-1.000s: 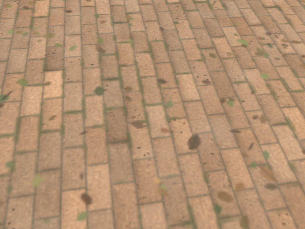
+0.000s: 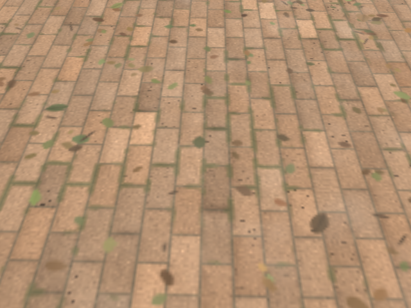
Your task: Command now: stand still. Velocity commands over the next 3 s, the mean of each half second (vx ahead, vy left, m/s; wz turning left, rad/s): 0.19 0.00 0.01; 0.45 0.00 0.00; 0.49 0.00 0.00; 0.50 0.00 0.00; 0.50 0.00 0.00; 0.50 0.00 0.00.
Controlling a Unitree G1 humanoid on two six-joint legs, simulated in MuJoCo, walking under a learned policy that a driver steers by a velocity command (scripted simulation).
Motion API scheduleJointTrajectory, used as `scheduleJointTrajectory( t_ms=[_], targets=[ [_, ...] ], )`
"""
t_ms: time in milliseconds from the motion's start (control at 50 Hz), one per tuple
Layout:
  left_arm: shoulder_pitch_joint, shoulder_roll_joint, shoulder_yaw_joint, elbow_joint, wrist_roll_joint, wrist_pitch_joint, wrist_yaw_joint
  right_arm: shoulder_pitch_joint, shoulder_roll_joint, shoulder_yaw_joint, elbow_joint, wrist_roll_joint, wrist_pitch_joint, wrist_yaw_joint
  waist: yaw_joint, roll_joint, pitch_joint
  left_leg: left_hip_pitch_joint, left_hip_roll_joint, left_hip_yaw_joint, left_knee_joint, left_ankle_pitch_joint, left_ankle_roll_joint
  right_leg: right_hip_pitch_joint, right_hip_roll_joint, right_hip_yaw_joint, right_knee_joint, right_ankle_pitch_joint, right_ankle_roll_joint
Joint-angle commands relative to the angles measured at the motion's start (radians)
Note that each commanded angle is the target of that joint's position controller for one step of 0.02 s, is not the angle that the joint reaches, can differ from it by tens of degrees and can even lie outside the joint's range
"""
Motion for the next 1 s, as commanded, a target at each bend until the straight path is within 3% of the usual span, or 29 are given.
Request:
scheduleJointTrajectory(
  t_ms=[20,120,160,180,220,260,300,340,360,380,400,420,440,500,560,620,680,740,780,800,820,840,860,880,900,920,940,960,1000],
  targets=[
    [0.007,0.105,0.023,-0.028,-0.002,-0.008,0.008,0.005,-0.111,-0.027,-0.030,0.002,-0.013,-0.003,-0.003,0.016,-0.026,-0.044,0.062,-0.060,-0.114,0.212,0.021,0.039,-0.005,-0.001,-0.046,0.168,-0.003],
    [0.020,0.102,0.023,0.013,-0.003,-0.004,0.014,0.018,-0.110,-0.027,0.018,0.004,-0.014,-0.005,-0.003,0.015,-0.018,-0.043,0.053,-0.048,-0.116,0.219,0.016,0.043,-0.002,-0.003,-0.051,0.172,-0.006],
    [0.036,0.088,0.021,0.037,-0.009,-0.001,0.016,0.045,-0.127,-0.033,0.044,0.012,-0.008,-0.010,-0.012,0.046,-0.023,-0.042,0.045,-0.056,-0.148,-0.073,0.040,0.016,0.048,-0.060,-0.003,-0.051,-0.015],
    [0.023,0.084,0.021,0.034,-0.015,-0.003,0.016,0.055,-0.157,-0.043,0.047,0.017,-0.004,-0.012,-0.026,0.084,0.012,-0.064,0.073,-0.109,-0.188,-0.296,0.073,-0.047,0.075,-0.091,0.057,-0.175,-0.025],
    [-0.032,0.067,0.015,0.001,-0.026,-0.029,0.010,0.093,-0.207,-0.055,0.051,0.024,-0.014,-0.011,-0.056,0.195,0.099,-0.085,0.227,-0.337,-0.322,-0.559,0.173,-0.204,0.074,-0.102,0.218,-0.223,-0.048],
    [-0.056,0.070,0.016,-0.017,-0.042,-0.067,-0.008,0.086,-0.209,-0.057,0.054,0.029,-0.036,-0.012,-0.053,0.213,0.160,-0.096,0.316,-0.462,-0.371,-0.496,0.234,-0.282,0.012,-0.030,0.300,-0.240,-0.096],
    [-0.010,0.069,0.016,-0.002,-0.046,-0.095,-0.031,0.031,-0.194,-0.053,0.042,0.040,-0.044,-0.009,-0.011,0.182,0.132,-0.070,0.294,-0.377,-0.330,-0.347,0.204,-0.208,-0.009,-0.032,0.149,-0.230,-0.136],
    [0.174,0.076,0.032,0.096,-0.031,-0.104,-0.041,-0.041,-0.173,-0.047,0.025,0.041,-0.037,-0.006,0.073,0.111,0.042,-0.212,0.165,-0.186,-0.192,-0.170,0.129,0.165,0.060,-0.091,-0.034,0.031,-0.120],
    [0.287,0.110,0.044,0.128,-0.021,-0.104,-0.042,-0.058,-0.115,-0.029,0.013,0.028,-0.042,-0.003,0.109,-0.028,-0.008,-0.304,0.079,-0.065,0.047,-0.075,0.073,0.303,-0.043,0.077,-0.108,-0.026,-0.136],
    [0.379,0.240,0.070,0.131,-0.023,-0.109,-0.049,-0.067,-0.077,-0.021,-0.031,0.024,-0.058,-0.008,0.120,-0.309,-0.039,-0.490,-0.043,0.051,0.359,-0.161,0.006,0.402,-0.277,0.524,-0.296,-0.184,-0.263],
    [0.331,0.199,0.050,0.119,-0.007,-0.117,-0.055,-0.055,-0.131,-0.036,-0.035,0.048,-0.073,-0.009,0.085,-0.249,-0.002,-0.571,-0.010,-0.039,0.551,-0.261,0.012,0.339,-0.363,0.706,-0.364,-0.306,-0.344],
    [0.239,0.144,0.034,0.093,-0.013,-0.122,-0.052,-0.035,-0.148,-0.040,-0.022,0.061,-0.085,0.000,0.044,-0.156,0.085,-0.635,0.053,-0.064,0.621,-0.170,0.035,0.298,-0.343,0.610,-0.361,-0.323,-0.329],
    [0.192,0.123,0.027,0.075,-0.013,-0.123,-0.052,-0.025,-0.146,-0.040,-0.004,0.058,-0.094,0.007,0.029,-0.113,0.098,-0.643,0.090,-0.044,0.621,-0.068,0.051,0.289,-0.287,0.488,-0.363,-0.269,-0.289],
    [0.208,0.074,0.005,0.079,-0.007,-0.108,-0.053,-0.067,-0.140,-0.050,0.000,0.030,-0.100,0.025,0.030,-0.097,0.057,-0.601,0.134,0.013,0.522,0.113,0.047,0.307,-0.188,0.238,-0.363,0.117,-0.216],
    [0.266,0.091,0.003,0.098,-0.007,-0.092,-0.039,-0.128,-0.090,-0.038,-0.021,0.024,-0.090,0.038,0.041,-0.085,0.042,-0.602,0.123,0.066,0.421,0.182,0.005,0.304,-0.163,0.130,-0.361,0.361,-0.230],
    [0.259,0.119,0.004,0.093,-0.004,-0.083,-0.022,-0.257,-0.063,-0.021,-0.070,0.027,-0.091,0.042,0.060,-0.075,0.076,-0.529,0.099,0.094,0.206,0.299,-0.020,0.211,-0.137,0.067,-0.401,0.348,-0.225],
    [0.296,0.133,0.007,0.108,-0.013,-0.084,-0.016,-0.340,-0.073,-0.015,-0.100,0.035,-0.095,0.053,0.074,-0.086,0.110,-0.454,0.074,0.108,0.073,0.378,-0.015,0.181,-0.153,0.048,-0.430,0.313,-0.233],
    [0.296,0.139,0.016,0.119,-0.023,-0.080,-0.014,-0.377,-0.097,-0.017,-0.126,0.038,-0.102,0.066,0.049,-0.086,0.120,-0.444,0.071,0.084,0.003,0.363,0.023,0.264,-0.199,0.040,-0.396,0.394,-0.225],
    [0.272,0.158,0.025,0.112,-0.020,-0.072,-0.014,-0.332,-0.134,-0.031,-0.121,0.036,-0.106,0.069,0.002,-0.099,0.062,-0.358,0.042,0.096,-0.012,0.307,0.057,0.328,-0.215,0.027,-0.302,0.643,-0.206],
    [0.260,0.172,0.031,0.107,-0.015,-0.065,-0.014,-0.260,-0.161,-0.044,-0.103,0.035,-0.105,0.065,-0.040,-0.120,-0.002,-0.255,0.011,0.117,-0.002,0.273,0.078,0.347,-0.212,0.017,-0.206,0.836,-0.196],
    [0.244,0.168,0.030,0.100,-0.007,-0.054,-0.014,-0.101,-0.199,-0.067,-0.055,0.038,-0.102,0.057,-0.120,-0.122,-0.102,-0.059,-0.018,0.138,-0.012,0.272,0.108,0.317,-0.177,-0.012,-0.022,0.961,-0.174],
    [0.235,0.154,0.020,0.081,0.001,-0.051,-0.014,0.085,-0.241,-0.085,-0.008,0.033,-0.096,0.045,-0.197,-0.100,-0.223,0.247,0.072,0.040,0.021,0.262,0.156,0.127,-0.144,-0.018,0.223,0.819,-0.147],
    [0.365,0.013,-0.019,0.065,0.003,-0.067,-0.030,0.224,-0.334,-0.107,0.024,0.008,-0.090,0.041,-0.147,0.155,-0.407,0.658,0.359,-0.448,-0.025,0.035,0.334,-0.288,0.036,-0.043,0.654,0.245,-0.077],
    [0.350,0.032,-0.019,0.085,-0.019,-0.097,-0.036,0.211,-0.251,-0.082,0.036,0.015,-0.089,0.045,-0.151,0.206,-0.454,0.640,0.428,-0.732,-0.223,-0.101,0.358,-0.411,0.098,0.098,0.823,-0.288,-0.088],
    [0.226,0.128,0.010,0.038,-0.053,-0.116,-0.041,0.107,-0.199,-0.064,0.029,0.025,-0.092,0.044,-0.130,0.171,-0.242,0.470,0.384,-0.591,-0.261,-0.131,0.293,-0.506,0.033,0.096,0.876,-0.242,-0.108],
    [0.146,0.145,0.014,0.013,-0.060,-0.125,-0.037,0.014,-0.171,-0.055,0.013,0.023,-0.095,0.045,-0.095,0.091,-0.131,0.293,0.350,-0.443,-0.292,-0.049,0.260,-0.491,-0.024,0.066,0.836,-0.143,-0.119],
    [0.113,0.136,0.019,0.009,-0.049,-0.124,-0.029,-0.044,-0.144,-0.046,0.007,0.015,-0.101,0.049,-0.059,0.034,-0.064,0.147,0.308,-0.332,-0.325,0.065,0.240,-0.451,-0.063,0.045,0.770,-0.074,-0.114],
    [0.133,0.121,0.024,0.015,-0.035,-0.112,-0.024,-0.074,-0.122,-0.039,0.007,0.004,-0.108,0.052,-0.018,0.055,-0.049,0.055,0.266,-0.247,-0.353,0.136,0.220,-0.380,-0.097,0.051,0.720,-0.027,-0.110],
    [0.171,0.072,0.017,0.023,-0.026,-0.088,-0.024,-0.075,-0.121,-0.039,0.024,0.006,-0.115,0.057,0.015,0.075,-0.039,-0.044,0.237,-0.172,-0.399,0.188,0.232,-0.315,-0.114,0.039,0.672,-0.007,-0.093]
  ],
)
